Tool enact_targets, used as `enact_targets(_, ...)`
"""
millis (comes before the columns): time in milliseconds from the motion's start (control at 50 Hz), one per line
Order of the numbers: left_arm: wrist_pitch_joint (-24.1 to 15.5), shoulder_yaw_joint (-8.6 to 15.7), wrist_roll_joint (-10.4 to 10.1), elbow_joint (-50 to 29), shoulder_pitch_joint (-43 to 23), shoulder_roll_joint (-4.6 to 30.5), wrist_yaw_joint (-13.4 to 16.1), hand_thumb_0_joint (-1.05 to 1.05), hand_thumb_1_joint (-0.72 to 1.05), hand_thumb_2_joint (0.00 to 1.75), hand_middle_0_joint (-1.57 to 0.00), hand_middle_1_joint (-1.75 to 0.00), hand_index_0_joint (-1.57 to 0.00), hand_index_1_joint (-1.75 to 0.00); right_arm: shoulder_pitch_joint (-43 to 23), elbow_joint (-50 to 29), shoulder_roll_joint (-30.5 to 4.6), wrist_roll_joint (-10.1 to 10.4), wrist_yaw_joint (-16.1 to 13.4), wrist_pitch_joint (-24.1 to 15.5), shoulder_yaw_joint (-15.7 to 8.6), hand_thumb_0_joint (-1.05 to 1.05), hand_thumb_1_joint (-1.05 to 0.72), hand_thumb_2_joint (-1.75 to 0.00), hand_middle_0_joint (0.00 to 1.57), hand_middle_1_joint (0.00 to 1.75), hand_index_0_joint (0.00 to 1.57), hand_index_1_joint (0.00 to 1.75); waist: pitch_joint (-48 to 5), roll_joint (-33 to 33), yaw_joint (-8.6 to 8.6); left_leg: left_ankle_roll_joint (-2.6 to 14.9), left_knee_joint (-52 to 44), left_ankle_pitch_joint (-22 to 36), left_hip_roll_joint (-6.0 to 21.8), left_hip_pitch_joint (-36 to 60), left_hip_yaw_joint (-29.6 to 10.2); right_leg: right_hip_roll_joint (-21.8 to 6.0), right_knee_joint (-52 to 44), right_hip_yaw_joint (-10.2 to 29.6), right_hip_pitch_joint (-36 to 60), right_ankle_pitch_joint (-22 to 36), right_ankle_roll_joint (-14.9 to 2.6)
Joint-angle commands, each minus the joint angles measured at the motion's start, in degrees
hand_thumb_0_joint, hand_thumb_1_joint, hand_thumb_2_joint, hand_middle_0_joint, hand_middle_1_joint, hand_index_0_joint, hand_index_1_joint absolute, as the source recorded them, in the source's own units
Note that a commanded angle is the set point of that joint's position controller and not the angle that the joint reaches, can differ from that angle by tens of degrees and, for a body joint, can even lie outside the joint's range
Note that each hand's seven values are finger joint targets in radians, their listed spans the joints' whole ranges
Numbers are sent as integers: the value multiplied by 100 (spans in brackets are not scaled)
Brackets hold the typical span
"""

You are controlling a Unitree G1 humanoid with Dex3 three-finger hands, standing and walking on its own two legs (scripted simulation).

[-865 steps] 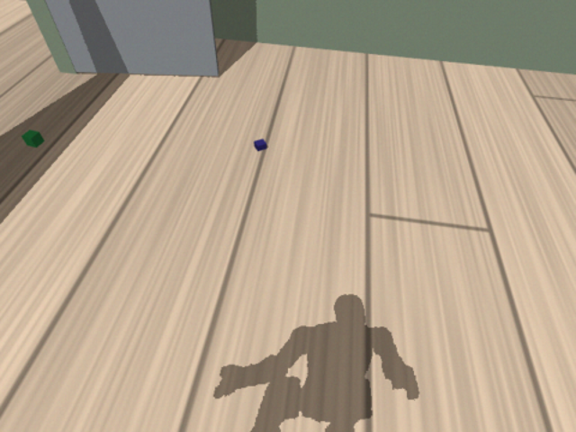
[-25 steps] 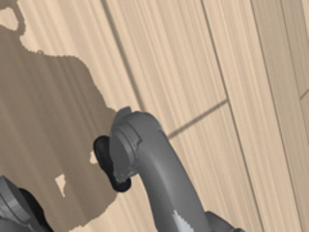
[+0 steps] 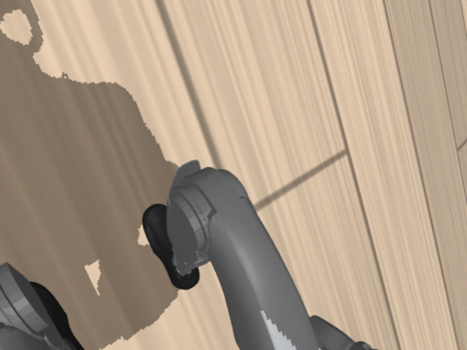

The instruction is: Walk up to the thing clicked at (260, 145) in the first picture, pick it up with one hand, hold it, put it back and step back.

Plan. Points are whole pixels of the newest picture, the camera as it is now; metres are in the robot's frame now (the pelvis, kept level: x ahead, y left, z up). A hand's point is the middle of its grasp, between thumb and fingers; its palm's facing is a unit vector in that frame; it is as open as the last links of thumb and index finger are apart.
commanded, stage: close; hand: left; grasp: from above
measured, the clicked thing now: out of the picture +0.46 +0.34 -0.31
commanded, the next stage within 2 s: settle in 0.30 s
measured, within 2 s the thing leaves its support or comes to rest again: leaves its support in 0.62 s
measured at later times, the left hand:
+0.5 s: hand out of the picture +0.46 +0.34 -0.27, palm faces -0.26 -0.34 -0.90, open 7.8 cm
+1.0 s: hand out of the picture +0.45 +0.36 -0.19, palm faces -0.26 -0.32 -0.91, open 7.6 cm
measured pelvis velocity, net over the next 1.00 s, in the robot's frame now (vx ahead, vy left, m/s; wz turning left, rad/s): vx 0.01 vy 0.00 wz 0.05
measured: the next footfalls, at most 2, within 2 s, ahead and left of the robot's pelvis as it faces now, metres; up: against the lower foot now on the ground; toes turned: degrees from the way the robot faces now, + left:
none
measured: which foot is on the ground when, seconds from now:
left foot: down 0.00-1.00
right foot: down 0.00-1.00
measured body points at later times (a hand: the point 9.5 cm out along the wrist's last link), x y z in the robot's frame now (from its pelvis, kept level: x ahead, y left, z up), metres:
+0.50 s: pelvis +0.00 +0.00 +0.00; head +0.31 +0.12 +0.30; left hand +0.47 +0.35 -0.22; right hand +0.00 -0.24 -0.03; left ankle +0.07 +0.12 -0.30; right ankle +0.14 -0.12 -0.30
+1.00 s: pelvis +0.01 +0.00 +0.01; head +0.26 +0.11 +0.36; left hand +0.47 +0.38 -0.14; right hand +0.04 -0.26 -0.06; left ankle +0.07 +0.12 -0.30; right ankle +0.14 -0.12 -0.30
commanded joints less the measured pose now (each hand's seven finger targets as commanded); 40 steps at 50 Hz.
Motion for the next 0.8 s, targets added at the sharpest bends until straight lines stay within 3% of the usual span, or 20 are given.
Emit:
enact_targets(0, -16, -72, 89, -578, -1272, 1306, 279, 0, 31, 45, -74, -50, -75, -49, 1351, 209, -1974, 5, -21, 15, -476, 0, -88, -90, 20, 30, 20, 30, -3648, 3414, -491, -66, -1527, 1255, 226, 2714, 492, 282, -984, -589, 2325, 1300, -468)
enact_targets(180, -45, -97, 151, -546, -1360, 1317, 328, 0, 49, 34, -87, -41, -89, -39, 1255, 180, -1965, -21, -40, -15, -448, 0, -88, -89, 20, 30, 20, 30, -3538, 3415, -509, -65, -1523, 1093, 229, 2715, 474, 247, -997, -605, 2164, 1144, -459)
enact_targets(320, -10, -43, 99, -526, -1412, 1438, 349, 0, 63, 37, -99, -39, -100, -38, 1273, 243, -2039, -21, -72, -44, -508, 0, -88, -90, 20, 30, 20, 30, -3594, 3397, -507, -68, -1534, 981, 242, 2717, 483, 253, -1028, -578, 2193, 1088, -442)
enact_targets(420, 80, -122, 59, -608, -1401, 1366, 221, 0, 69, 35, -108, -39, -110, -37, 1283, 217, -2023, 17, -87, -17, -560, 0, -90, -90, 20, 30, 20, 30, -3677, 3563, -513, -97, -1623, 1008, 241, 2873, 451, 242, -1019, -592, 2168, 1106, -464)
enact_targets(480, 143, -90, 52, -774, -1404, 1439, 95, 0, 73, 35, -111, -37, -114, -35, 1323, 253, -1981, 71, -83, 10, -559, 0, -90, -90, 20, 30, 20, 30, -3857, 3725, -398, -104, -1604, 1206, 261, 2959, 446, 238, -983, -583, 2131, 1222, -474)
enact_targets(500, 153, -161, -16, -906, -1472, 1308, 28, 0, 75, 34, -113, -35, -115, -33, 1339, 265, -1951, 77, -83, 16, -598, 0, -90, -90, 20, 30, 20, 30, -3840, 3699, -470, -105, -1616, 1218, 227, 3015, 458, 226, -950, -570, 2157, 1242, -472)
enact_targets(560, 234, -75, 58, -1136, -1284, 1390, -21, 0, 77, 27, -115, -29, -117, -27, 1451, 302, -1901, 121, -81, 65, -605, 0, -90, -90, 20, 30, 20, 30, -4239, 3928, -314, -132, -1638, 1619, 282, 3198, 430, 234, -938, -543, 2213, 1509, -487)
enact_targets(580, 249, -200, 34, -1349, -1409, 1220, -68, 0, 77, 25, -115, -27, -118, -25, 1437, 286, -1934, 134, -87, 77, -680, 0, -90, -90, 20, 30, 20, 30, -4205, 3961, -360, -136, -1643, 1613, 253, 3245, 480, 235, -917, -540, 2209, 1518, -501)
enact_targets(600, 294, -68, 77, -1424, -1238, 1304, -59, 0, 76, 22, -114, -27, -117, -24, 1491, 325, -1929, 147, -84, 98, -718, 0, -89, -90, 20, 30, 20, 30, -4382, 4064, -246, -152, -1624, 1825, 279, 3338, 470, 241, -924, -525, 2175, 1655, -496)
enact_targets(660, 405, -183, -53, -1670, -1211, 897, -172, 0, 74, 23, -112, -28, -115, -25, 1440, 323, -1840, 180, -76, 98, -830, 0, -90, -90, 20, 30, 20, 30, -4377, 4099, -170, -157, -1723, 1627, 220, 3227, 616, 264, -955, -503, 2179, 1522, -533)
enact_targets(720, 571, -7, -122, -1933, -804, 805, -369, 0, 72, 24, -112, -26, -114, -24, 1655, 536, -1730, 246, -44, 154, -1007, 0, -90, -90, 20, 30, 20, 30, -4615, 4121, 50, -162, -1756, 1688, 209, 3252, 630, 213, -946, -462, 2018, 1471, -538)
enact_targets(760, 611, -239, -203, -2332, -1004, 343, -505, 0, 75, 26, -115, -26, -117, -24, 1497, 348, -1624, 311, -47, 167, -1099, 0, -90, -90, 20, 30, 20, 30, -4820, 4137, 130, -144, -1848, 1508, 179, 3173, 705, 239, -971, -407, 2068, 1376, -561)
enact_targets(780, 695, -129, -185, -2201, -751, 372, -556, 0, 77, 25, -117, -25, -118, -24, 1672, 587, -1633, 332, -62, 208, -1183, 0, -89, -90, 20, 30, 20, 30, -4845, 4036, 159, -140, -1838, 1538, 171, 3192, 703, 222, -977, -400, 1983, 1388, -554)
